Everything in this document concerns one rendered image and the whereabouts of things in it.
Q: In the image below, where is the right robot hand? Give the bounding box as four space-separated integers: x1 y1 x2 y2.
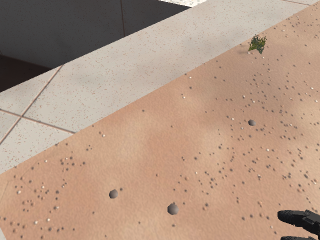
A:
277 209 320 240

